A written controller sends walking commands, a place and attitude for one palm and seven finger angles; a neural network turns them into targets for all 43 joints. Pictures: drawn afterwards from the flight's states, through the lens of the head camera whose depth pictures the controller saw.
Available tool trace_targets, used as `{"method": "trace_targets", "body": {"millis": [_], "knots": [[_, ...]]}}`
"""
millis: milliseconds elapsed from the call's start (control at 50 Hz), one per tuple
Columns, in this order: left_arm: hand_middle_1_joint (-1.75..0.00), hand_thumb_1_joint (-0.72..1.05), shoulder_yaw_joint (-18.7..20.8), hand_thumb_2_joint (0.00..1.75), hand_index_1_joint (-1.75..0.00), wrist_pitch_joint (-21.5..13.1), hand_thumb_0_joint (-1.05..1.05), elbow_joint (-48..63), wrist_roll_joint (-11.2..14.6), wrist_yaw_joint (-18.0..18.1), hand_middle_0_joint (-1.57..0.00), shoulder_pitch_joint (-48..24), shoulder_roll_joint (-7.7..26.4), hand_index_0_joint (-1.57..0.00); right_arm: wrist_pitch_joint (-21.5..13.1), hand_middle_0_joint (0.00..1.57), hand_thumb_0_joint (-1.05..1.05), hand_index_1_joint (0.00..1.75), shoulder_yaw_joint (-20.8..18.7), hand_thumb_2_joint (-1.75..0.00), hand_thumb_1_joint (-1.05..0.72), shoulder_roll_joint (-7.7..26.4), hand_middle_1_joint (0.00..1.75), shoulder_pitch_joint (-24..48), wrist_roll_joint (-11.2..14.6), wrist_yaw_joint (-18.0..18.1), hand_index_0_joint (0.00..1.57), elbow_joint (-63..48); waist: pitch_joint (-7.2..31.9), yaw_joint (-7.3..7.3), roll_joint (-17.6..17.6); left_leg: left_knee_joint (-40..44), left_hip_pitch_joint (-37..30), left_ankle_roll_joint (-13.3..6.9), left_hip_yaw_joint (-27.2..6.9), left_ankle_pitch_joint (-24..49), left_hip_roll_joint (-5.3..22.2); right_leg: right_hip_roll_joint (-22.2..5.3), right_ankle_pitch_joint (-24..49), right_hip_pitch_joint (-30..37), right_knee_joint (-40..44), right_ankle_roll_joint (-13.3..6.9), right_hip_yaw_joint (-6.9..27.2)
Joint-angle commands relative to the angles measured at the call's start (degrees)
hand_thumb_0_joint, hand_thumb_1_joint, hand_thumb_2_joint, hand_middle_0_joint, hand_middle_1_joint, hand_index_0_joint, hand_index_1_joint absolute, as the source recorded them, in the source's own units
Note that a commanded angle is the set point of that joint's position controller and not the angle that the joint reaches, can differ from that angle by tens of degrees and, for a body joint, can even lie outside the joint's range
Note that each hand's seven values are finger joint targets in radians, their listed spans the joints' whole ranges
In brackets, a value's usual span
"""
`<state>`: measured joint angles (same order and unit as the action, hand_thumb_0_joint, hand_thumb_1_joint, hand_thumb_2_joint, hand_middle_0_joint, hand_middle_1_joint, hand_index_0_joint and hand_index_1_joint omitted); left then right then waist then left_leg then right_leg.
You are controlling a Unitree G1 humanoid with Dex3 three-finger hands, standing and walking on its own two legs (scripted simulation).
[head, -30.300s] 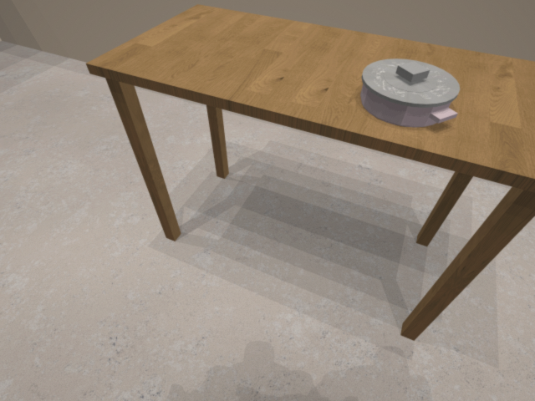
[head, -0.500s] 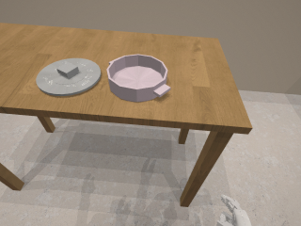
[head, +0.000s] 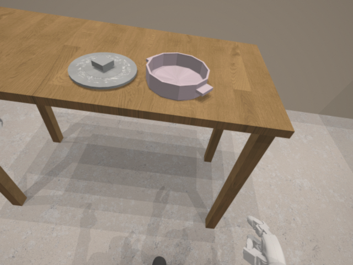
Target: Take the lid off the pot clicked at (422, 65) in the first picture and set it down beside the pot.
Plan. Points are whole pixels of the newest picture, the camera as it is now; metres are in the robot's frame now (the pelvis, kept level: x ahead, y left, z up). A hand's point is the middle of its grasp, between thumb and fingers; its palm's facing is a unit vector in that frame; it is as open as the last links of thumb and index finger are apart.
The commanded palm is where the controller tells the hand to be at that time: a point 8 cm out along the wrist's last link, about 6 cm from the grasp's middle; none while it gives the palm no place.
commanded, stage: step back with the hand held close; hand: left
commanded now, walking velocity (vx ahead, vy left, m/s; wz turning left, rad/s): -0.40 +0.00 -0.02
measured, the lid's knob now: (102, 62) +0.64 +0.30 +0.12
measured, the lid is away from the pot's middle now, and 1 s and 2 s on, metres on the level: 0.24 0.24 0.24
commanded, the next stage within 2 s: stop stepping back and stand still in 0.14 s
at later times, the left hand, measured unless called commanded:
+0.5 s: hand out of the picture -0.02 +0.30 +0.28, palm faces +0.41 -0.68 -0.61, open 7.5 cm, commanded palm -0.03 +0.36 +0.30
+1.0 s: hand out of the picture -0.12 +0.37 +0.31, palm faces +0.51 -0.67 -0.54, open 7.5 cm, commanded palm -0.15 +0.43 +0.30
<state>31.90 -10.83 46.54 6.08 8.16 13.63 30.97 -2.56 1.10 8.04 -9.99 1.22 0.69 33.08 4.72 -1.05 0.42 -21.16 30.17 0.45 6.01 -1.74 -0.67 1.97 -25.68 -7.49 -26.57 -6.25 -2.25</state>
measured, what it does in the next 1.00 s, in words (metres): walks backwards: right foot, then left foot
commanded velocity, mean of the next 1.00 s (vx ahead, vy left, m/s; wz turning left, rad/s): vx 0.14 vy -0.10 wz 0.02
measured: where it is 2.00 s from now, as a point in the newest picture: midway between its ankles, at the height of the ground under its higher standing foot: outside the picture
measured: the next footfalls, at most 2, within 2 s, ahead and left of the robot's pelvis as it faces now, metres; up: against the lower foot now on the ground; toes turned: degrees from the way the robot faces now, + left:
right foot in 0.02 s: -0.05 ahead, -0.17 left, +0.00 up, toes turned -3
left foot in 0.16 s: +0.10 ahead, +0.09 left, +0.00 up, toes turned -3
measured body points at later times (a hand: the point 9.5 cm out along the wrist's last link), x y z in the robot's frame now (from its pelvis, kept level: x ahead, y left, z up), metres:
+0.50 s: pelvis -0.19 +0.10 -0.01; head -0.18 +0.16 +0.43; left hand -0.05 +0.33 +0.31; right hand -0.06 -0.15 -0.07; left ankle -0.05 +0.14 -0.68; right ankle -0.26 +0.00 -0.74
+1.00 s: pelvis -0.28 +0.15 +0.00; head -0.29 +0.18 +0.44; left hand -0.15 +0.40 +0.33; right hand -0.15 -0.06 -0.10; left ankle -0.26 +0.30 -0.70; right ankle -0.30 +0.04 -0.74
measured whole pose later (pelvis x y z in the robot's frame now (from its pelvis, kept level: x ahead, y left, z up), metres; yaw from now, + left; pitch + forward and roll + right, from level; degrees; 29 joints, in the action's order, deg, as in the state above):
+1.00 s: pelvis -0.28 +0.15 +0.00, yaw +0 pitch +1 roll -3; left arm 35.8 -15.1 48.5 4.1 6.7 21.8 40.2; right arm 1.2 1.4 8.9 -16.9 1.9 -0.2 34.9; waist 3.1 -2.1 0.4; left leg -52.7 27.9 0.2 -2.9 -28.2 6.0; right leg 1.6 -16.0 -13.0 -29.0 -3.9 -5.4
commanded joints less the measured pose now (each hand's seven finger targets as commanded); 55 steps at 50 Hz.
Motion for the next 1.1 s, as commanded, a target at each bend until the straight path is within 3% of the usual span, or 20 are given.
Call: {"method": "trace_targets", "body": {"millis": [0, 60, 140, 200, 220, 240, 260, 400, 440, 520, 600, 640, 700, 780, 880, 940, 980, 1000, 1020, 1080], "knots": [[-0.3, 0.9, 4.0, 0.9, -0.3, -4.7, 0.0, 9.2, -0.7, 0.3, -0.2, -8.1, 12.1, -0.2, -2.0, 0.2, 0.0, 0.3, -2.1, -0.9, -0.9, 7.9, 0.3, 3.6, -0.2, 1.4, 0.2, -6.5, 3.0, 1.13, 8.9, -47.6, -11.6, 2.7, -7.3, -29.2, -0.5, -23.7, 36.6, -18.0, 14.4, -6.3, 11.6], [-0.3, 0.9, 1.9, 0.9, -0.3, -3.8, 0.0, 3.3, -1.2, -2.6, -0.2, -21.6, 9.4, -0.2, -1.1, 0.2, 0.0, 0.3, -3.0, -0.9, -0.9, 9.3, 0.3, 6.9, 1.3, 0.9, 0.2, -6.4, -7.9, 3.96, 20.7, -38.8, -7.5, 0.8, -11.8, -22.3, 5.2, -19.6, 34.8, -19.4, 5.9, -1.5, 4.7], [-0.3, 0.9, -2.6, 0.9, -0.3, -2.3, 0.0, -4.4, 0.4, -2.6, -0.2, -34.7, 5.9, -0.2, -3.7, 0.2, 0.0, 0.3, -2.7, -0.9, -0.9, 10.0, 0.3, 6.5, -2.3, 1.0, 0.2, -4.6, -10.8, 5.27, -33.4, 10.8, -4.2, -3.3, -27.8, 14.1, 16.7, 4.8, -11.5, -18.6, -39.5, 4.6, 7.3], [-0.3, 0.9, 3.1, 0.9, -0.3, -3.4, 0.0, -2.1, 1.6, -2.9, -0.2, -30.1, 10.7, -0.2, -5.0, 0.2, 0.0, 0.3, -4.5, -0.9, -0.9, 11.1, 0.3, 5.2, -0.9, -0.3, 0.2, -5.9, 5.7, 2.36, -19.0, 10.4, -12.5, -3.6, -35.2, -10.6, 18.6, 4.7, -8.7, -19.2, -46.0, 5.8, 9.9], [-0.3, 0.9, -23.7, 0.9, -0.3, 8.0, 0.0, -48.1, -3.0, -9.2, -0.2, 13.1, -16.9, -0.2, -5.1, 0.2, 0.0, 0.3, -5.4, -0.9, -0.9, 22.1, 0.3, -17.0, -0.3, 1.6, 0.2, 7.1, 6.5, 10.41, -16.3, -8.5, -16.4, -1.0, -32.8, 27.4, 13.0, 1.9, 4.2, -26.0, -52.0, 8.5, 11.7], [-0.3, 0.9, 0.4, 0.9, -0.3, 0.3, 0.0, 32.4, 1.7, -5.7, -0.2, -28.5, 12.5, -0.2, -3.5, 0.2, 0.0, 0.3, -4.6, -0.9, -0.9, 6.9, 0.3, 10.4, 2.2, -3.2, 0.2, -12.8, 17.4, -0.04, -5.8, 12.8, -20.1, 1.5, -27.1, -12.5, 14.6, 8.0, -4.8, -14.5, -50.0, 8.5, 8.1], [-0.3, 0.9, 12.9, 0.9, -0.3, -1.9, 0.0, 21.1, 1.9, -3.5, -0.2, -23.0, 19.9, -0.2, -4.2, 0.2, 0.0, 0.3, -6.2, -0.9, -0.9, 11.4, 0.3, 9.2, 0.8, -1.4, 0.2, -10.4, 14.6, 0.94, -12.0, 13.3, -15.8, 1.9, -26.3, -33.7, 13.1, 5.1, -1.8, -15.6, -47.0, 6.8, 6.7], [-0.3, 0.9, 15.7, 0.9, -0.3, -2.4, 0.0, 26.9, 0.1, 1.1, -0.2, 16.0, 19.2, -0.2, -4.2, 0.2, 0.0, 0.3, -3.9, -0.9, -0.9, 5.4, 0.3, 5.8, -1.8, -1.4, 0.2, -7.9, 18.5, -4.16, -18.7, -5.6, -5.5, 13.0, -0.4, -17.1, -0.7, 2.7, -5.2, 13.7, 1.5, -0.2, -7.3], [-0.3, 0.9, 12.6, 0.9, -0.3, -3.1, 0.0, -10.2, -1.6, -0.7, -0.2, 3.3, 16.7, -0.2, 0.2, 0.2, 0.0, 0.3, -5.5, -0.9, -0.9, 7.0, 0.3, -1.7, 1.2, -1.1, 0.2, -1.4, 8.5, 3.85, 18.4, -72.6, -10.8, 5.1, -11.2, -32.0, -2.3, -14.6, 23.4, -20.4, 8.9, -4.7, -2.1], [-0.3, 0.9, 5.0, 0.9, -0.3, -1.2, 0.0, -13.7, -2.5, -4.0, -0.2, -41.4, 18.9, -0.2, 0.1, 0.2, 0.0, 0.3, -4.4, -0.9, -0.9, 11.7, 0.3, 5.3, -0.4, -0.2, 0.2, -6.3, -8.5, 5.76, 14.5, -64.1, 4.2, -0.5, -15.1, -22.4, 9.6, -24.1, -9.2, -25.7, 16.9, -6.1, 15.9], [-0.3, 0.9, -18.0, 0.9, -0.3, 3.0, 0.0, -26.3, -3.1, -4.4, -0.2, -45.6, 0.1, -0.2, -1.4, 0.2, 0.0, 0.3, -1.3, -0.9, -0.9, 10.1, 0.3, 11.2, -0.1, 2.3, 0.2, -6.4, -19.6, 4.12, -19.9, -15.1, -13.5, -3.3, -4.7, -33.4, 3.4, -15.3, -15.3, -30.4, -4.9, -4.4, 3.5], [-0.3, 0.9, -24.6, 0.9, -0.3, 1.6, 0.0, -15.0, -0.8, -5.3, -0.2, -53.5, -6.4, -0.2, -4.1, 0.2, 0.0, 0.3, -1.4, -0.9, -0.9, 10.7, 0.3, 8.5, 0.6, 0.2, 0.2, -8.8, -20.2, 4.48, -46.7, 11.9, -19.0, -5.2, -35.2, -41.2, 15.6, 1.3, -11.9, -41.3, -38.2, 3.2, -4.3], [-0.3, 0.9, -12.2, 0.9, -0.3, -0.4, 0.0, -2.6, 1.5, -5.3, -0.2, -27.7, 0.4, -0.2, -4.2, 0.2, 0.0, 0.3, -4.6, -0.9, -0.9, 8.2, 0.3, 5.2, 1.0, -2.5, 0.2, -11.9, -2.4, 2.45, -13.4, 9.9, -22.2, -12.3, -44.3, -35.7, 19.3, 0.8, -2.2, -34.4, -49.5, 4.7, 2.7], [-0.3, 0.9, 8.6, 0.9, -0.3, -3.9, 0.0, 23.1, 1.9, -2.5, -0.2, -0.5, 17.6, -0.2, -2.2, 0.2, 0.0, 0.3, -4.4, -0.9, -0.9, 9.3, 0.3, 9.1, 1.2, -3.4, 0.2, -15.0, 4.5, 0.51, -12.9, 8.6, -10.2, -8.4, -23.6, -34.8, 15.2, -1.2, 3.4, -17.9, -33.3, 5.3, 0.1], [-0.3, 0.9, 10.5, 0.9, -0.3, -4.4, 0.0, 20.3, 0.7, 1.3, -0.2, 8.7, 12.8, -0.2, 1.4, 0.2, 0.0, 0.3, -2.2, -0.9, -0.9, 5.7, 0.3, 6.9, -0.6, -0.5, 0.2, -11.9, 5.4, -0.23, -20.4, 0.7, 2.8, -3.5, -9.1, -36.5, 10.9, 2.9, 2.1, 12.6, -3.5, 4.2, -6.8], [-0.3, 0.9, 11.0, 0.9, -0.3, -2.5, 0.0, -9.0, -1.3, 2.3, -0.2, -5.9, 14.7, -0.2, 0.3, 0.2, 0.0, 0.3, -4.0, -0.9, -0.9, 7.3, 0.3, 5.3, 1.3, 0.7, 0.2, -7.8, 1.4, 1.47, 13.8, -47.0, 15.3, -0.3, -4.4, -31.9, 2.1, -20.8, 10.8, 11.1, 14.8, -9.4, 32.2], [-0.3, 0.9, 9.8, 0.9, -0.3, -2.6, 0.0, -9.6, -2.4, 2.9, -0.2, -16.6, 17.2, -0.2, -1.4, 0.2, 0.0, 0.3, -3.8, -0.9, -0.9, 8.6, 0.3, 3.8, 0.6, 0.4, 0.2, -6.6, -2.1, 3.99, 12.0, -58.0, 13.1, 0.9, -6.7, -29.4, 3.5, -24.7, 39.4, 3.2, 11.9, -12.2, 36.1], [-0.3, 0.9, 9.5, 0.9, -0.3, -2.9, 0.0, -15.4, -2.4, 2.5, -0.2, -20.4, 15.2, -0.2, -1.8, 0.2, 0.0, 0.3, -5.1, -0.9, -0.9, 9.8, 0.3, 2.0, 1.4, 1.2, 0.2, -3.7, 1.2, 3.69, 11.9, -51.5, 8.9, -1.0, -12.0, -27.2, 6.7, -24.3, 16.7, -1.0, 12.1, -9.2, 31.6], [-0.3, 0.9, -23.5, 0.9, -0.3, 9.2, 0.0, -48.8, -7.9, -5.0, -0.2, 0.9, -10.8, -0.2, -3.4, 0.2, 0.0, 0.3, -6.0, -0.9, -0.9, 17.0, 0.3, 1.3, 1.4, -1.5, 0.2, -0.4, -4.4, 7.04, 2.4, -51.1, 7.2, -1.1, -14.4, -33.7, 14.6, -29.0, 20.7, -15.7, 2.5, -5.5, 9.1], [-0.3, 0.9, -26.6, 0.9, -0.3, 14.8, 0.0, -54.2, -8.2, -8.4, -0.2, -1.2, -14.3, -0.2, 1.0, 0.2, 0.0, 0.3, -4.2, -0.9, -0.9, 11.7, 0.3, -7.3, 0.3, -1.3, 0.2, 3.9, -7.8, 9.21, -1.0, -19.6, -22.2, 0.7, -1.0, -19.9, 2.7, -12.9, -12.1, -36.3, -9.1, 2.1, -3.0]]}}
